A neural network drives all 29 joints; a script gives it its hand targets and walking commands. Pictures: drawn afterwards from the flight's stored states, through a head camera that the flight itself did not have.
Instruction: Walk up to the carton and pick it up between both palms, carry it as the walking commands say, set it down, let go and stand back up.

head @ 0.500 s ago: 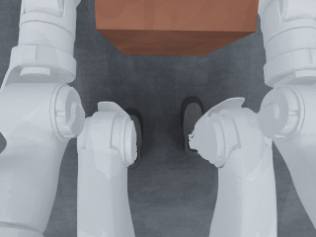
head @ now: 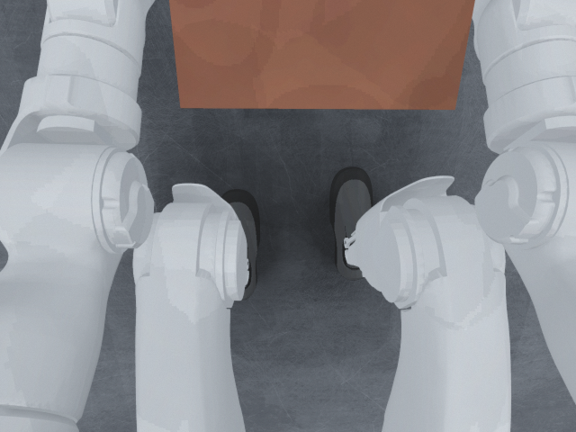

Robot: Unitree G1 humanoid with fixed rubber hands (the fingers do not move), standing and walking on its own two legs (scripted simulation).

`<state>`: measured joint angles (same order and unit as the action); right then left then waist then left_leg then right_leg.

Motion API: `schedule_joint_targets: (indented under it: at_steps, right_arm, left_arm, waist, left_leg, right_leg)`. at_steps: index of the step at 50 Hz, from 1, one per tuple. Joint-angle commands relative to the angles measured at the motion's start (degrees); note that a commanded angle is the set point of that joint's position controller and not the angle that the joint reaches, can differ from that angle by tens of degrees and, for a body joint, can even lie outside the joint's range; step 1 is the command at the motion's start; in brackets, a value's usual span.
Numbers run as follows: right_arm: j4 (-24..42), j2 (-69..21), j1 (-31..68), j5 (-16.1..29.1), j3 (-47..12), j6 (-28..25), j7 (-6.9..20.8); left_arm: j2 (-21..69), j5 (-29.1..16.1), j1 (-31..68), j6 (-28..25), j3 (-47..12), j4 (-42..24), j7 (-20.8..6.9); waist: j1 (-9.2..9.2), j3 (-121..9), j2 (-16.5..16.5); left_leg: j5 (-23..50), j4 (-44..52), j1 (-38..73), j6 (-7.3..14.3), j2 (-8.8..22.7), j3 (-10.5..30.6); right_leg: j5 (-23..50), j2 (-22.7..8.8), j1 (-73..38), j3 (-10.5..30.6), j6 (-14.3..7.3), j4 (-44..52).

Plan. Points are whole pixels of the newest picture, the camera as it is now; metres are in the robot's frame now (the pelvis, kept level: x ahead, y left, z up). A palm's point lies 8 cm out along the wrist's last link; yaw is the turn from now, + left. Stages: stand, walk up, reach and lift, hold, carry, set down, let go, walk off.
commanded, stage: set down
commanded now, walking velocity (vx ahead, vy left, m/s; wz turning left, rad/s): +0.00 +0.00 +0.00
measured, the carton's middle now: out of the picture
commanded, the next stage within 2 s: let go in 1.52 s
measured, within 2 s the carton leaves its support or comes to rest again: neither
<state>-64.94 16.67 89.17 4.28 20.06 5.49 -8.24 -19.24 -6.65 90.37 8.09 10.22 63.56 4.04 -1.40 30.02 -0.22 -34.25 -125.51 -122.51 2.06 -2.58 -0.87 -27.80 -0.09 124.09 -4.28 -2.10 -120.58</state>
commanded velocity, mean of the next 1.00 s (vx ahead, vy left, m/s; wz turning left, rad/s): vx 0.00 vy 0.00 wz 0.00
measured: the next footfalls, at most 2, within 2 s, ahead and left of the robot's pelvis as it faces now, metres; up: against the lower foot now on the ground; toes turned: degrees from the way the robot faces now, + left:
none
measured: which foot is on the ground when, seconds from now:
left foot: down 0.00-1.00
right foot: down 0.00-1.00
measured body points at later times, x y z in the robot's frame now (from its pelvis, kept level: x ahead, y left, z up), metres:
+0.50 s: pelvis -0.01 +0.00 +0.01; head +0.35 +0.01 +0.27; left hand +0.59 +0.18 -0.11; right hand +0.57 -0.20 -0.10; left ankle +0.11 +0.10 -0.35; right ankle +0.14 -0.10 -0.35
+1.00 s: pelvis +0.01 +0.00 +0.14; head +0.37 +0.02 +0.40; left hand +0.60 +0.19 +0.02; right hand +0.58 -0.20 +0.03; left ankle +0.11 +0.10 -0.35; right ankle +0.14 -0.10 -0.35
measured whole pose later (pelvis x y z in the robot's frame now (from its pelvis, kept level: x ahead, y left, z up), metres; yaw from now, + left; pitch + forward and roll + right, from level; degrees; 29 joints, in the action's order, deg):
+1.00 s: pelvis +0.01 +0.00 +0.14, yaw +2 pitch +26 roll -3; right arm -39.0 19.1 78.0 8.6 18.3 21.3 -9.7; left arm -23.7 -10.2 85.1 21.9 6.7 45.4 6.5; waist -1.6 29.9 -0.5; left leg -32.4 -101.8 -95.5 2.1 -4.1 1.5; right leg -27.8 -0.1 96.0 -4.3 -2.0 -97.5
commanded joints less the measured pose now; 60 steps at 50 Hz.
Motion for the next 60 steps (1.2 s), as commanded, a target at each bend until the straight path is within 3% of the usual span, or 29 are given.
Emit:
schedule_joint_targets:
  at_steps: [1,4,5,7,10,11,12,16,19,22,24,26,27,31,34,35,36,38,40,44,46,50,51,54,56,57,58,59,60]
  right_arm:
    - [8.0,11.3,13.4,4.3,-6.7,-3.2,-1.7]
    - [5.9,13.5,11.5,2.7,-5.7,-3.2,-2.0]
    - [6.8,12.9,11.6,3.0,-5.9,-3.3,-1.8]
    - [5.8,13.0,9.9,2.6,-5.7,-3.3,-1.7]
    - [6.8,13.4,9.8,2.8,-5.5,-3.1,-1.3]
    - [12.6,14.3,11.7,2.8,-4.9,-3.5,-1.5]
    - [13.5,15.1,11.5,2.5,-4.4,-3.4,-1.9]
    - [25.5,15.1,10.9,6.5,-7.0,-0.8,-2.9]
    - [25.0,15.0,9.7,7.9,-8.8,3.4,-3.4]
    - [19.8,15.0,8.4,6.3,-7.8,6.4,-2.9]
    - [21.8,14.6,9.5,5.2,-6.9,6.9,-2.5]
    - [20.2,15.5,9.6,3.9,-5.4,6.9,-2.5]
    - [18.0,15.0,8.6,3.2,-4.9,7.1,-2.3]
    - [24.0,16.0,8.5,1.9,-3.6,7.2,-2.0]
    - [32.7,18.4,7.6,2.2,-2.7,7.9,-2.7]
    - [35.1,17.6,6.4,2.0,-2.6,8.4,-2.8]
    - [37.8,18.8,5.9,3.2,-2.0,9.2,-2.9]
    - [38.9,18.2,5.0,3.9,-3.0,11.2,-2.4]
    - [39.5,18.6,4.2,4.2,-3.7,13.0,-1.9]
    - [37.5,16.5,4.1,4.5,-3.3,14.7,-1.2]
    - [36.3,17.4,2.3,3.4,-1.4,14.5,-0.9]
    - [30.6,16.7,-0.9,2.8,-0.5,14.2,0.1]
    - [36.7,17.9,-1.8,2.3,0.9,13.6,-0.2]
    - [37.1,17.4,-2.0,2.0,0.2,13.4,0.1]
    - [38.4,18.0,-2.7,2.3,0.6,13.4,0.2]
    - [41.0,18.4,-1.6,2.0,0.9,13.3,0.3]
    - [43.7,18.8,-0.8,2.8,0.8,13.3,0.4]
    - [45.5,19.6,0.1,3.6,0.5,13.4,0.5]
    - [42.8,18.4,0.2,3.7,-0.3,13.9,0.7]
  left_arm:
    - [-17.1,-2.5,20.0,-3.7,-8.2,-3.1,2.2]
    - [-17.8,-3.0,18.5,-3.5,-8.3,0.1,1.9]
    - [-16.6,-2.9,18.8,-3.3,-8.5,-2.7,2.0]
    - [-16.5,-3.6,18.4,-3.3,-9.5,-1.8,1.7]
    - [-15.6,-4.4,18.1,-2.9,-10.1,-2.0,1.5]
    - [-16.4,-4.9,19.8,-3.1,-10.3,-8.3,1.9]
    - [-16.4,-6.1,20.2,-2.9,-11.1,-8.8,2.2]
    - [-18.4,-6.6,20.0,-1.1,-9.9,-20.9,3.8]
    - [-20.3,-5.9,20.1,1.9,-9.8,-24.2,4.7]
    - [-19.9,-4.9,21.5,4.5,-10.4,-21.4,3.9]
    - [-19.1,-4.3,21.6,5.1,-9.3,-21.6,3.3]
    - [-17.0,-4.3,20.6,5.9,-9.6,-16.0,2.7]
    - [-17.4,-3.2,20.5,6.0,-9.0,-14.5,2.5]
    - [-16.7,-2.5,18.1,6.6,-7.8,-16.2,1.9]
    - [-17.5,-3.0,16.5,7.6,-7.8,-23.2,2.2]
    - [-18.6,-2.6,16.2,7.5,-6.7,-27.5,2.6]
    - [-19.1,-2.4,15.4,8.6,-6.5,-31.3,3.0]
    - [-18.6,-3.5,16.9,9.9,-7.6,-35.8,3.1]
    - [-19.2,-2.8,15.8,11.5,-6.4,-37.5,2.9]
    - [-19.2,-2.6,16.6,13.3,-5.6,-34.8,1.7]
    - [-18.3,-2.4,15.2,13.3,-6.3,-34.0,1.3]
    - [-16.8,-0.8,12.0,13.2,-5.7,-27.6,0.9]
    - [-16.7,-1.7,11.5,12.8,-5.7,-34.0,0.7]
    - [-16.5,-2.4,9.1,13.0,-6.0,-30.3,0.9]
    - [-16.8,-2.1,9.3,13.0,-5.6,-34.4,0.9]
    - [-17.6,-1.6,10.1,12.8,-5.1,-36.4,1.2]
    - [-17.5,-2.6,10.6,13.0,-5.7,-36.2,1.4]
    - [-17.0,-2.6,11.9,13.2,-6.4,-40.1,1.6]
    - [-17.2,-2.3,11.7,13.2,-6.3,-37.9,1.5]
  waist:
    - [-4.76,-83.2,-1.6]
    - [-6.53,-81.0,-0.6]
    - [-5.76,-81.9,-1.6]
    - [-7.37,-82.3,-2.3]
    - [-7.45,-83.8,-2.5]
    - [-8.02,-90.7,-2.5]
    - [-9.23,-94.8,-2.3]
    - [-6.45,-116.3,-1.2]
    - [-5.27,-116.0,-2.1]
    - [-7.86,-102.9,-3.8]
    - [-7.94,-99.4,-3.0]
    - [-9.62,-97.6,-3.5]
    - [-9.25,-96.3,-3.3]
    - [-9.12,-105.1,-2.8]
    - [-9.94,-119.3,-4.0]
    - [-8.96,-125.0,-2.9]
    - [-8.72,-130.4,-5.4]
    - [-10.30,-130.9,-5.7]
    - [-10.15,-127.3,-5.9]
    - [-10.75,-121.1,-4.9]
    - [-12.46,-121.2,-6.2]
    - [-12.07,-117.7,-8.1]
    - [-13.22,-124.8,-7.5]
    - [-12.71,-125.1,-4.6]
    - [-12.51,-129.6,-6.0]
    - [-11.21,-131.4,-6.1]
    - [-12.79,-130.7,-4.6]
    - [-12.59,-133.5,-6.6]
    - [-11.69,-129.3,-7.0]
  left_leg:
    - [14.5,8.9,22.3,-1.7,0.6,2.9]
    - [11.6,8.4,19.9,-1.9,0.8,2.5]
    - [12.6,8.6,21.1,-2.1,0.4,2.4]
    - [11.3,8.8,20.9,-2.1,0.6,2.5]
    - [13.1,9.1,22.8,-2.2,0.7,3.0]
    - [14.6,9.1,25.1,-2.2,0.3,2.7]
    - [15.5,9.4,27.7,-2.1,0.1,2.7]
    - [20.9,10.5,39.0,-1.9,-1.1,1.3]
    - [15.3,14.1,41.5,-1.6,-1.0,0.7]
    - [5.5,17.9,37.9,-1.4,-0.2,1.5]
    - [4.2,19.9,35.7,-1.1,-0.5,1.8]
    - [3.7,20.5,36.9,-1.4,-0.4,2.0]
    - [2.5,21.5,36.3,-1.4,-0.5,1.8]
    - [9.1,23.3,41.1,-1.4,-1.5,1.4]
    - [15.4,24.9,47.9,-1.3,-2.4,1.2]
    - [19.8,25.7,51.9,-1.3,-3.0,1.1]
    - [21.0,26.4,55.9,-1.5,-3.0,0.9]
    - [22.7,28.7,60.2,-1.6,-2.8,2.2]
    - [22.0,30.1,59.8,-1.4,-2.9,1.7]
    - [18.1,34.1,57.5,-0.8,-2.6,2.1]
    - [20.8,36.4,60.4,-1.3,-2.5,2.9]
    - [22.7,39.9,62.9,-1.7,-2.4,3.1]
    - [28.8,40.7,69.9,-1.9,-2.6,3.8]
    - [29.9,44.0,70.2,-1.6,-2.6,4.3]
    - [31.6,45.4,73.9,-2.2,-2.7,3.9]
    - [33.0,46.2,75.1,-2.2,-2.9,3.8]
    - [32.5,47.1,76.3,-1.8,-2.6,4.8]
    - [33.7,48.0,80.5,-2.2,-2.4,4.6]
    - [31.7,49.2,77.3,-2.2,-2.5,4.2]
  right_leg:
    - [20.9,2.3,-43.6,4.9,3.5,2.9]
    - [18.7,2.0,-42.4,4.4,3.6,3.4]
    - [19.2,1.9,-42.7,4.6,3.4,3.6]
    - [18.5,1.9,-43.2,4.1,3.1,3.9]
    - [18.8,1.6,-41.7,3.5,2.9,3.5]
    - [21.1,1.7,-45.3,3.4,2.7,3.8]
    - [22.5,1.8,-47.9,2.6,2.6,3.8]
    - [28.1,3.2,-59.9,1.6,2.9,4.7]
    - [20.8,3.2,-59.0,1.1,2.5,7.5]
    - [9.6,2.9,-49.7,0.6,1.9,11.2]
    - [8.4,3.0,-48.5,1.1,1.5,13.2]
    - [7.3,3.0,-46.8,0.8,1.3,14.6]
    - [6.5,2.9,-46.6,0.6,1.5,15.6]
    - [13.1,3.7,-52.8,0.5,1.6,18.1]
    - [21.0,4.5,-60.6,0.2,1.5,18.9]
    - [24.9,5.0,-64.4,-0.1,1.8,19.4]
    - [25.3,5.1,-65.8,0.1,1.5,20.5]
    - [24.6,5.2,-63.9,-0.1,1.5,22.4]
    - [23.4,5.1,-62.9,1.2,1.2,25.1]
    - [21.4,4.7,-64.5,2.2,1.4,29.7]
    - [23.2,4.9,-64.8,2.0,1.1,31.7]
    - [23.6,4.6,-63.9,2.4,1.2,35.8]
    - [28.1,5.2,-67.6,2.1,1.1,37.1]
    - [30.2,5.5,-71.0,1.8,1.7,39.6]
    - [32.5,5.2,-75.2,2.5,1.7,41.7]
    - [33.3,5.5,-76.1,2.3,1.9,41.8]
    - [33.0,5.6,-76.2,2.2,1.7,42.8]
    - [33.1,5.4,-77.3,2.3,1.6,44.2]
    - [32.6,5.2,-77.8,2.7,1.4,45.0]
